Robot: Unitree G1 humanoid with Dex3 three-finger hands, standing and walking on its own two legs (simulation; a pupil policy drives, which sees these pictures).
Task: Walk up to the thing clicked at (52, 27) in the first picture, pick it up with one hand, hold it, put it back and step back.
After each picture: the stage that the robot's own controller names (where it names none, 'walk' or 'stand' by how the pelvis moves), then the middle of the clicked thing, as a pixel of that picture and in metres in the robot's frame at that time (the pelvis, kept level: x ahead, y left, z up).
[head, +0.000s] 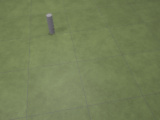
stand; (50, 24) +1.66 +0.39 -0.65
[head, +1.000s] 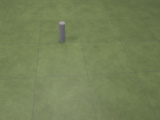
walk; (62, 32) +1.56 +0.17 -0.63
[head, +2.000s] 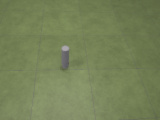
walk; (65, 57) +1.04 +0.11 -0.64
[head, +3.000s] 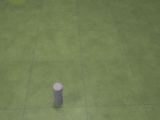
walk; (58, 94) +0.66 +0.15 -0.64
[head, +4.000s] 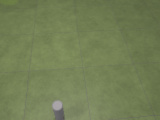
stand; (58, 112) +0.47 +0.15 -0.64
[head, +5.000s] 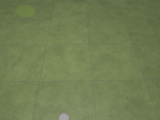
stand; out of the picture +0.44 +0.14 -0.65
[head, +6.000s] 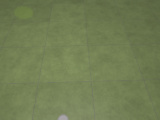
stand; out of the picture +0.43 +0.15 -0.65
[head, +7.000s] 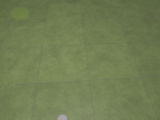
stand; out of the picture +0.44 +0.16 -0.66
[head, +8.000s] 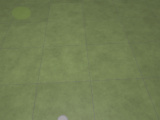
stand; out of the picture +0.43 +0.16 -0.66
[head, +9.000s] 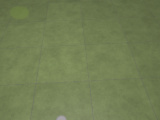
stand; out of the picture +0.43 +0.16 -0.66
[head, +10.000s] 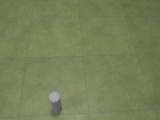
go down; (55, 102) +0.46 +0.15 -0.60
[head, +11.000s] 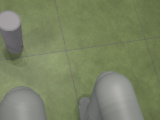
go down; (12, 36) +0.53 +0.18 -0.23
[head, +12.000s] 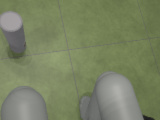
close in; (15, 35) +0.53 +0.17 -0.25
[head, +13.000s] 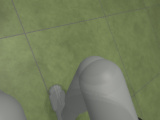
close in; out of the picture +0.52 +0.22 -0.18
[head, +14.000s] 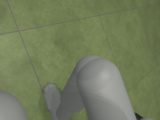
lift; out of the picture +0.50 +0.22 -0.18
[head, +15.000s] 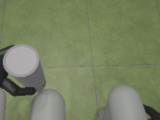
lift; (30, 74) +0.34 +0.17 -0.03
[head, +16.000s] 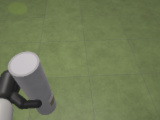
hold; (37, 89) +0.31 +0.15 +0.08
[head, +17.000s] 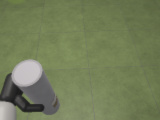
hold; (41, 92) +0.30 +0.14 +0.05
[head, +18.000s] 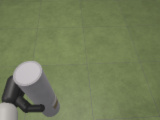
crouch; (41, 93) +0.31 +0.14 +0.02
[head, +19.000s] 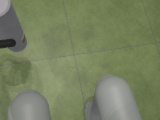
lower; (7, 28) +0.50 +0.15 -0.04
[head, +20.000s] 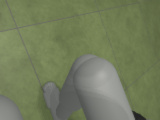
lower; out of the picture +0.47 +0.22 -0.19
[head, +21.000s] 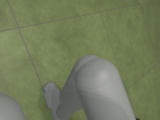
lower; out of the picture +0.47 +0.21 -0.19
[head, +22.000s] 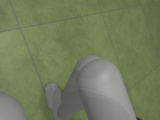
lower; out of the picture +0.47 +0.21 -0.19
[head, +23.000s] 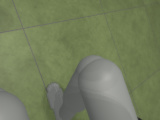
lower; out of the picture +0.47 +0.21 -0.18
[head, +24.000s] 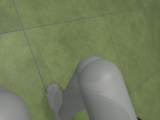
loosen; out of the picture +0.46 +0.19 -0.19
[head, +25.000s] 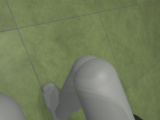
withdraw; out of the picture +0.46 +0.19 -0.19
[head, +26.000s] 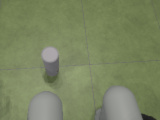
walk; (51, 63) +0.47 +0.12 -0.32
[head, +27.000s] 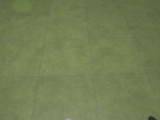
stand; out of the picture +0.39 +0.10 -0.59
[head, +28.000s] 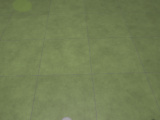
stand; out of the picture +0.40 +0.11 -0.60
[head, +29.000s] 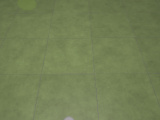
stand; out of the picture +0.39 +0.11 -0.62
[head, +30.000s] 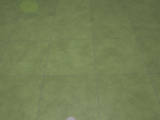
walk; out of the picture +0.40 +0.11 -0.65
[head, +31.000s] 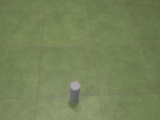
walk; (74, 92) +0.55 +0.03 -0.63
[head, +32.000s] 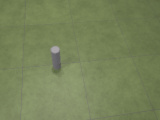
walk; (56, 58) +0.83 +0.19 -0.63
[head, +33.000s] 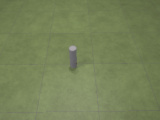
stand; (73, 57) +1.07 +0.12 -0.64
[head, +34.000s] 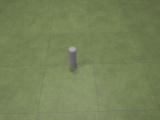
stand; (72, 58) +1.07 +0.11 -0.66
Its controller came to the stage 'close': yes
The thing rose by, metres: 0.69
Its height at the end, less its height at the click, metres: +0.00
